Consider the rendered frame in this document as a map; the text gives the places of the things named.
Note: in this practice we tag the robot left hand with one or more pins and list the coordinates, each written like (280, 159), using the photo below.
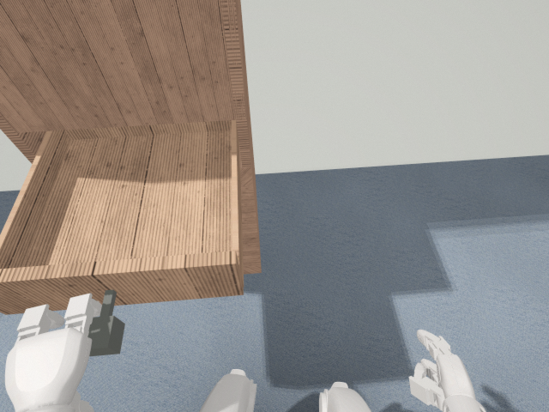
(45, 368)

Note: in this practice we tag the left robot thigh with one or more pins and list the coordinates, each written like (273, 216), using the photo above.
(232, 393)

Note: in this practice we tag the cabinet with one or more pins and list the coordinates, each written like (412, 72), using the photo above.
(86, 64)

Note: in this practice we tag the right robot thigh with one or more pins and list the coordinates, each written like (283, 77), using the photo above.
(340, 399)

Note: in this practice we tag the robot thigh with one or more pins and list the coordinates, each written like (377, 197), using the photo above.
(340, 399)
(232, 393)

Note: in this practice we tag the drawer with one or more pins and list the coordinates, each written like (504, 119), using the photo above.
(151, 211)

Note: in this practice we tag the handle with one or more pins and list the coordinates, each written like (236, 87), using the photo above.
(106, 331)

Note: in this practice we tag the robot right hand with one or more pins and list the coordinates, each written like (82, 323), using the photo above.
(448, 377)

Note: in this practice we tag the right robot forearm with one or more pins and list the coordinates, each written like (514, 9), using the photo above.
(460, 403)

